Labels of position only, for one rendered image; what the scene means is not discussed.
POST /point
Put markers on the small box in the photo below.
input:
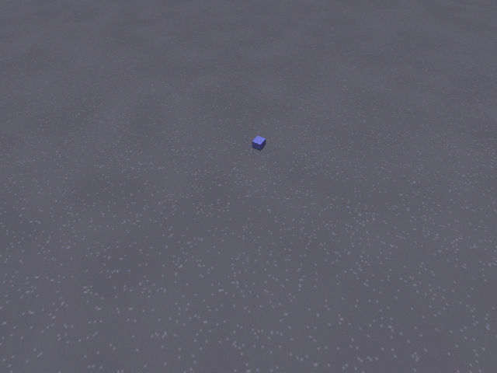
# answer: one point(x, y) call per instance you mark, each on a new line
point(258, 142)

